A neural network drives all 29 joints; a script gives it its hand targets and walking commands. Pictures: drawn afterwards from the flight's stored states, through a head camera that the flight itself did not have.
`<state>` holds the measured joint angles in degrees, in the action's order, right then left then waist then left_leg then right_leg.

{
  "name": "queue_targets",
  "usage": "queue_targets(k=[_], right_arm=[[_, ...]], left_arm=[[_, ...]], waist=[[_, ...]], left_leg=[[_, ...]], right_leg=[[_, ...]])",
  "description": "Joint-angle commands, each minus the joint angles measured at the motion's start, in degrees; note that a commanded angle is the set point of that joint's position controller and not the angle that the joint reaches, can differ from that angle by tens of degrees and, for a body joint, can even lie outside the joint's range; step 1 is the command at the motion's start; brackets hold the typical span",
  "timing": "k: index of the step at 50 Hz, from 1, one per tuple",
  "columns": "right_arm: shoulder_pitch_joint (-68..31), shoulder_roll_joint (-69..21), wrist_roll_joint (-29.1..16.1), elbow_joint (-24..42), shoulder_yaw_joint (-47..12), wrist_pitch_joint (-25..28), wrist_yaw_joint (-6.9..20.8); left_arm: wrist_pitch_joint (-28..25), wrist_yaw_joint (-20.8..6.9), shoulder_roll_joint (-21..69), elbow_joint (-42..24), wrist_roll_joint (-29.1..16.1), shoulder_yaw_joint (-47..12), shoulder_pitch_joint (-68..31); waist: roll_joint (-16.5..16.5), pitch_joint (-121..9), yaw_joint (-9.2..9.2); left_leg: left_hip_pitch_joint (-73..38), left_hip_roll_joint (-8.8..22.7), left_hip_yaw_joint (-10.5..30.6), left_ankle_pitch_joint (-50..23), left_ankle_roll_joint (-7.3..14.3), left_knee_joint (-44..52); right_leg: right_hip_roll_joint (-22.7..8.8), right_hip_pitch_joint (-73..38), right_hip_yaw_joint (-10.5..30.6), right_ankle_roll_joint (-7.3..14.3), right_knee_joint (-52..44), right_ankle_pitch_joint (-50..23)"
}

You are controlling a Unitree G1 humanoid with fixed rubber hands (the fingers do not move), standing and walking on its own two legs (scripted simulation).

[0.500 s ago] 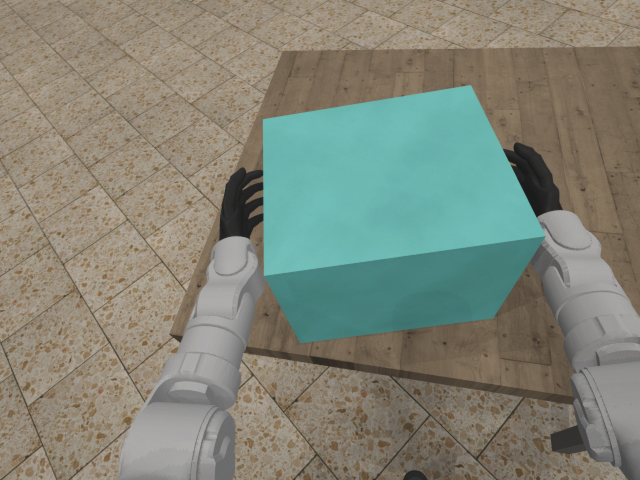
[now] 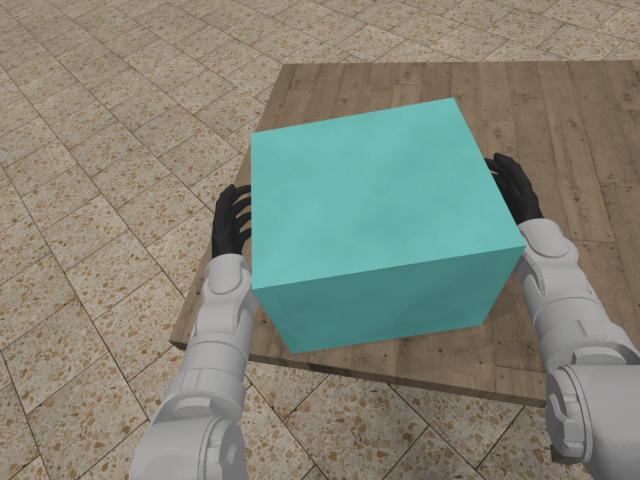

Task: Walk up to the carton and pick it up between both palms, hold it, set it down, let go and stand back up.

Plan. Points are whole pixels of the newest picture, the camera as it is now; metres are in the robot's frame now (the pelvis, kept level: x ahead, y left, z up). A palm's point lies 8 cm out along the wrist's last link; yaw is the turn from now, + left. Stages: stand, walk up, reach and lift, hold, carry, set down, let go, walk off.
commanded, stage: reach and lift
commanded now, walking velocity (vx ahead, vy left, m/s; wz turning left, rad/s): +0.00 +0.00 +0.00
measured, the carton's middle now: (368, 231) +0.44 +0.02 +0.02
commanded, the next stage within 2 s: none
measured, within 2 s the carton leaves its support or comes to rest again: leaves its support in 1.00 s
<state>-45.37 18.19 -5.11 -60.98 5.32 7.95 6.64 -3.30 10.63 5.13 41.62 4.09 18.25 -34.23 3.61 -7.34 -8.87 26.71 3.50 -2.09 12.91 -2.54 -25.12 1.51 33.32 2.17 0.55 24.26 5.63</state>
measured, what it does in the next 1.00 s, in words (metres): stands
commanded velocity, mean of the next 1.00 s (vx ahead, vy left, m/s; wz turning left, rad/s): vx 0.00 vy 0.00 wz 0.00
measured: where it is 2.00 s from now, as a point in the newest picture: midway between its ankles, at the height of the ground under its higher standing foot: outside the picture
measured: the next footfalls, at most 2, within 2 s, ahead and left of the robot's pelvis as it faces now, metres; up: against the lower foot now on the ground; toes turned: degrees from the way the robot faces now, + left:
none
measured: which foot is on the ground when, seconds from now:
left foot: down 0.00-1.00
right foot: down 0.00-1.00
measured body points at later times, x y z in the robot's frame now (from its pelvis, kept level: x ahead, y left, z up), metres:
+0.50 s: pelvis +0.00 +0.00 +0.00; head +0.07 -0.03 +0.45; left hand +0.38 +0.20 +0.06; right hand +0.46 -0.16 +0.05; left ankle -0.02 +0.15 -0.74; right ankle +0.05 -0.10 -0.74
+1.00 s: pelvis +0.00 +0.00 +0.00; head +0.07 -0.03 +0.45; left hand +0.38 +0.20 +0.06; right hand +0.46 -0.16 +0.06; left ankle -0.02 +0.15 -0.74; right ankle +0.05 -0.10 -0.74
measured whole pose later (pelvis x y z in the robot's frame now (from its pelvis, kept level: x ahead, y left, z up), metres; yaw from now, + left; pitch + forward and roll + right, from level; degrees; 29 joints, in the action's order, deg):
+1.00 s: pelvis +0.00 +0.00 +0.00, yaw +0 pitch +14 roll +1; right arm -44.6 17.6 -3.9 -62.5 5.2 11.6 6.1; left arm -6.9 10.4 5.2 42.7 4.1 18.5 -33.3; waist 2.6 -7.0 -8.8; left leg 25.4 3.5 -2.1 12.5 -2.5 -24.1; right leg 1.5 31.8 2.2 0.6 22.8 4.9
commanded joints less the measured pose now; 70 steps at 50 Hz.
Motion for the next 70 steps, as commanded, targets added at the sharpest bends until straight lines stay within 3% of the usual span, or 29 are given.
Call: queue_targets(k=[1, 27, 42, 50, 61, 70], right_arm=[[-27.4, -28.7, 7.9, 4.8, -8.7, 6.2, 7.0], [-27.6, -32.1, 7.0, 3.5, -10.9, 6.6, 6.3], [-32.0, -34.5, 5.9, 7.3, -14.6, 9.9, 4.8], [-34.5, -33.8, 6.1, 7.6, -14.6, 10.6, 4.7], [-35.2, -34.1, 4.4, 8.8, -15.2, 8.5, 5.1], [-36.1, -38.1, 0.7, 15.4, -18.7, 4.8, 4.2]], left_arm=[[-4.0, -8.1, 21.0, 0.6, 4.4, -12.4, -23.6], [-4.9, -7.2, 24.1, 0.7, 3.3, -16.1, -24.6], [-7.9, -6.6, 25.8, -2.3, 1.5, -19.5, -29.8], [-8.7, -6.4, 25.0, -4.0, 1.2, -19.6, -33.4], [-6.1, -5.6, 25.9, -8.5, -0.7, -23.5, -36.6], [-2.2, -5.4, 28.0, -14.4, -3.7, -29.2, -38.8]], waist=[[-13.1, -29.7, -0.71], [-11.8, -29.2, -0.32], [-12.9, -36.0, 0.29], [-13.3, -37.6, 0.61], [-10.8, -40.7, 1.61], [-10.6, -44.9, 3.1]], left_leg=[[-3.2, -3.4, -3.6, -19.2, 0.3, 6.0], [-3.5, -3.4, -2.5, -19.3, 0.4, 5.9], [-1.1, -3.9, -2.1, -21.4, 0.3, 4.8], [-0.3, -4.1, -1.9, -18.6, 0.9, 5.3], [-3.9, -4.2, -1.0, -17.9, 0.4, 4.6], [-5.6, -5.0, 0.5, -21.8, -0.1, 2.9]], right_leg=[[1.6, -33.8, -3.8, 0.2, -2.6, -16.0], [1.8, -33.9, -3.7, 0.3, -3.5, -13.5], [2.0, -38.7, -3.4, -0.8, -1.7, -22.9], [1.8, -39.2, -3.5, -1.4, -1.9, -21.8], [2.2, -36.0, -4.2, -1.0, -2.8, -19.3], [2.4, -39.0, -4.0, -1.3, -2.0, -25.6]])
